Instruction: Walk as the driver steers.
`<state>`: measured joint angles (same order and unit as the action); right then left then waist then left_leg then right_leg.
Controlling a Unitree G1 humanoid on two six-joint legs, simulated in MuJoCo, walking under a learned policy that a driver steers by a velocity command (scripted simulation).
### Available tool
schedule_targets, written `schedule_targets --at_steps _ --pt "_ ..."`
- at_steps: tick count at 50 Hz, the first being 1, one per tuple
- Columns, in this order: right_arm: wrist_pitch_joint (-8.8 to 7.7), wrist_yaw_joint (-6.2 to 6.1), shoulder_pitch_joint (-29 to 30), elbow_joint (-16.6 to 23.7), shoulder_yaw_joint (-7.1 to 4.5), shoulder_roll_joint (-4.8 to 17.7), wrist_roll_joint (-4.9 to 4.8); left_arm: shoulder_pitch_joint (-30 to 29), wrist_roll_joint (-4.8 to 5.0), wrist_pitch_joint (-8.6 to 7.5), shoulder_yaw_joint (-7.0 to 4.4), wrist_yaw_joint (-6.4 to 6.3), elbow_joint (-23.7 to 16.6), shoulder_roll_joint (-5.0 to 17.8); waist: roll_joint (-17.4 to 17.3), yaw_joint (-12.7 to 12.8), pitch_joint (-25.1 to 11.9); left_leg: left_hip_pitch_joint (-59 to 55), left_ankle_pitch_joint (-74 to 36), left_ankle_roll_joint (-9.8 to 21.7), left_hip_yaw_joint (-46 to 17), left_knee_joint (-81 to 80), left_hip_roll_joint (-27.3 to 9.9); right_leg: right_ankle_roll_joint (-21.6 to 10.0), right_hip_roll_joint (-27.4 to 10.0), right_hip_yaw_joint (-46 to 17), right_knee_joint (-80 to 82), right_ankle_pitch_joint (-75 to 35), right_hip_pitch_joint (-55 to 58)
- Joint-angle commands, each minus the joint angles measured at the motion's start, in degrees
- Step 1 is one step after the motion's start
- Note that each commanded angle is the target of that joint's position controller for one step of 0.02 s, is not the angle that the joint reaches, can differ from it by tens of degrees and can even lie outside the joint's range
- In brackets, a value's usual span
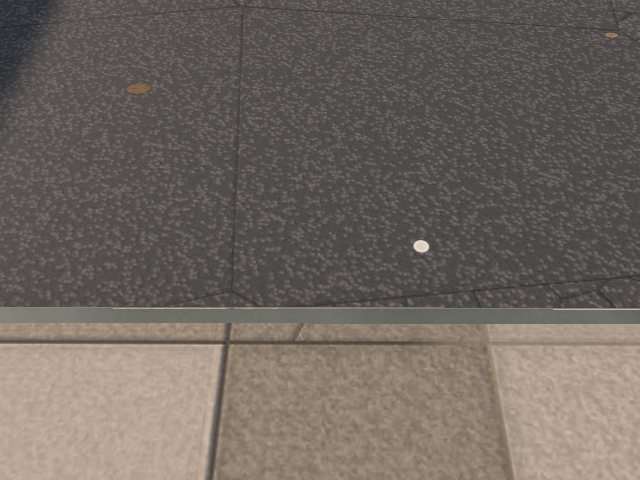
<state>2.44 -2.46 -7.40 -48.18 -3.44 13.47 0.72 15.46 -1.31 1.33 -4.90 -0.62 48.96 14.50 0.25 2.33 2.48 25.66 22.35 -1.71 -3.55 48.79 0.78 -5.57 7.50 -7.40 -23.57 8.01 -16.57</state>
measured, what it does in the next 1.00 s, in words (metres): walks ahead, turning right: left foot, then right foot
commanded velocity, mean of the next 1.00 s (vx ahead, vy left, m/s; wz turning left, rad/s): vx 0.33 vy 0.00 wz -0.29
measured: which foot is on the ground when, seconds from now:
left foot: up 0.00-0.12, down 0.14-0.66, up 0.68-1.00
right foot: down 0.00-0.14, up 0.16-0.64, down 0.66-1.00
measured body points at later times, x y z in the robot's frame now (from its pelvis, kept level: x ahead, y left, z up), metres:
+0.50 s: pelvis +0.07 +0.02 +0.01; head +0.08 +0.04 +0.45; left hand +0.25 +0.24 -0.13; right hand +0.00 -0.24 -0.11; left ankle +0.00 +0.13 -0.74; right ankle +0.09 -0.15 -0.68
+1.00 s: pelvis +0.28 -0.10 +0.00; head +0.29 -0.12 +0.45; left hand +0.32 +0.14 -0.13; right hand +0.32 -0.38 -0.13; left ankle +0.45 +0.00 -0.67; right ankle +0.19 -0.14 -0.74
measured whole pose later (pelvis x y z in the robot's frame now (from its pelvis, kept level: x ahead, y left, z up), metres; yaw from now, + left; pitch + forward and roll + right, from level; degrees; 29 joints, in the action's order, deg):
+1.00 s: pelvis +0.28 -0.10 +0.00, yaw -16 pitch +1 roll -1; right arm -0.9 2.4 -10.4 -48.6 -3.1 14.3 2.0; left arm 24.8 -0.6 -4.7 -1.7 0.3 54.6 11.6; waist -2.8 1.2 1.5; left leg 39.1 4.6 1.2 1.8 52.5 -6.6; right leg -5.8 5.9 3.6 -11.0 13.3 1.5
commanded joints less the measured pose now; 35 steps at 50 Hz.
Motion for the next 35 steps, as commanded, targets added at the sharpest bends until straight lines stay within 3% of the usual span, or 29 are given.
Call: schedule_targets --at_steps 1,5,6,7,8,9,10,11,12,14,17,21,26,28,30,31,32,33,34,35 --pt "-1.08 -0.2 0.2 4.5 -0.64 4.6 -0.39 1.0 -0.2 -0.25 -2.21 0.09 -3.5 9.1 6.2 -0.2 -4.9 1.1 1.4 0.8 0.0 -3.1 1.4 -8.9 -16.1 -20.5 5.9 -5.7 7.1" --pt "-1.92 -0.57 -4.0 5.1 -0.27 4.7 -1.17 -2.0 0.11 0.3 -2.49 0.65 -4.6 9.5 7.0 -2.3 -5.6 -9.0 0.5 2.4 0.1 -15.4 3.4 -5.9 -14.1 -23.2 4.4 -8.0 4.1" --pt "-2.23 -0.64 -7.8 4.4 -0.2 4.6 -1.04 -3.3 0.5 0.58 -2.56 0.74 -5.0 9.4 6.0 -4.4 -6.6 -16.0 -2.8 3.0 0.9 -23.9 3.6 -3.8 -11.8 -22.5 4.0 2.2 0.6" --pt "-2.56 -0.96 -10.4 3.9 -0.69 6.4 -0.54 -4.1 0.99 0.67 -2.23 0.63 -5.7 7.8 2.7 -5.6 -6.0 -24.7 -2.2 4.1 -2.0 -32.5 -0.1 -0.4 -7.4 -19.7 1.8 18.4 -7.7" --pt "-2.58 -1.4 -11.1 4.9 -1.59 11.4 -0.02 -0.8 1.31 0.61 -1.26 0.38 -6.3 3.0 -10.3 -4.2 -7.0 -31.6 13.5 6.6 -17.8 -38.3 -15.4 2.8 0.0 -8.7 -14.6 29.1 -17.0" --pt "-2.66 -1.15 -6.2 6.7 -2.34 15.9 1.41 -2.8 0.13 0.15 -1.63 0.04 -6.8 5.6 -13.7 -4.1 -1.2 -23.5 20.7 10.7 -30.6 -44.1 -23.3 3.4 3.9 -1.6 -24.8 23.7 -26.1" --pt "-2.8 -0.79 -3.8 6.9 -1.87 12.4 1.74 -4.6 -1.31 -0.24 -2.23 0.58 -7.1 9.1 -7.7 -2.0 1.8 -18.2 19.9 11.7 -26.8 -43.2 -21.9 3.2 -2.0 -2.6 -30.2 17.9 -24.0" --pt "-3.25 -0.46 -2.1 7.1 -1.06 9.3 1.11 -3.2 -1.43 -0.42 -2.4 1.59 -6.1 8.9 -6.3 -0.6 2.1 -16.9 16.2 10.5 -21.5 -42.8 -18.2 3.5 -2.3 -1.8 -33.5 13.7 -22.6" --pt "-3.73 -0.09 -1.3 7.4 -0.75 8.2 0.82 -1.2 -1.43 -0.33 -2.26 2.35 -5.1 8.2 -6.6 0.3 1.4 -18.0 11.6 9.5 -16.3 -42.6 -15.4 4.2 -2.7 -0.8 -36.9 11.0 -22.4" --pt "-4.57 0.39 -3.4 7.2 -0.53 7.3 0.6 0.0 -1.36 -0.15 -1.82 3.67 -4.2 7.1 -7.3 -0.6 0.6 -19.7 6.6 9.4 -10.5 -42.6 -12.9 4.9 -4.0 1.0 -42.1 8.1 -23.4" --pt "-6.08 1.71 -10.6 4.5 -0.86 7.3 0.89 -3.6 -1.19 -0.56 -1.05 4.35 -5.1 5.4 -5.7 -3.2 2.4 -24.0 2.1 10.4 -8.4 -42.7 -13.1 5.4 -4.5 -0.3 -41.4 4.6 -28.1" --pt "-7.33 2.29 -15.7 1.9 -1.11 7.7 0.68 -7.7 -1.21 -1.12 -0.66 4.07 -5.5 5.3 -6.0 -5.1 3.5 -28.7 -4.3 11.4 -6.1 -43.0 -13.8 6.2 -5.2 -0.4 -33.6 2.5 -30.5" --pt "-7.81 2.72 -18.8 -1.0 -0.82 7.0 0.41 -16.2 -1.19 -2.16 1.31 4.78 -8.2 2.4 -7.2 -6.7 4.2 -27.2 -16.1 12.2 -1.0 -41.5 -13.7 5.8 -8.8 8.5 -18.7 1.1 -23.9" --pt "-7.75 2.85 -20.5 -2.3 -0.84 7.4 0.56 -18.5 -0.99 -2.56 1.88 4.8 -9.3 1.7 -8.4 -7.1 4.3 -25.8 -24.0 12.4 0.4 -39.4 -14.0 4.5 -8.3 11.7 -13.8 4.0 -18.6" --pt "-7.34 2.73 -21.2 -3.4 -1.09 8.6 0.45 -17.1 -0.86 -2.97 1.86 4.34 -9.4 2.4 -9.3 -5.8 3.6 -25.0 -31.8 12.4 0.5 -36.8 -15.6 2.0 -7.0 13.3 -10.6 6.7 -12.3" --pt "-7.12 2.66 -20.5 -3.6 -1.12 9.1 0.31 -13.7 -0.78 -3.25 1.58 3.9 -8.5 3.0 -9.1 -3.7 2.3 -24.4 -38.6 11.9 1.1 -33.5 -15.7 0.7 -5.7 13.8 -8.4 6.7 -7.0" --pt "-6.87 2.63 -19.2 -3.8 -1.02 9.2 -0.07 -6.6 -0.82 -3.81 1.11 3.29 -6.1 3.5 -7.2 0.3 -1.0 -23.0 -46.4 10.7 3.6 -25.7 -14.1 -0.6 -4.0 14.0 -3.8 3.5 2.5" --pt "-6.77 2.63 -19.1 -3.7 -0.58 8.2 -0.45 2.7 -1.52 -4.56 0.15 2.48 -2.8 5.9 -3.9 3.8 -7.4 -17.7 -44.8 9.1 6.6 -14.3 -11.2 -2.0 -5.1 11.9 -2.5 2.7 16.5" --pt "-6.79 2.92 -18.7 -0.8 0.79 4.3 -1.13 12.4 -2.91 -5.03 -1.04 1.48 -1.8 11.0 4.9 7.3 -16.3 -3.1 -23.6 6.8 9.4 4.4 -7.6 -5.8 -21.4 -7.8 1.4 18.4 32.9" --pt "-6.75 2.99 -21.1 0.3 0.87 2.2 -0.97 13.8 -1.65 -4.78 -1.81 1.06 -1.2 15.2 13.9 5.0 -18.4 10.3 8.7 5.9 6.8 17.9 0.8 -10.0 -32.6 -32.0 9.5 18.9 36.2"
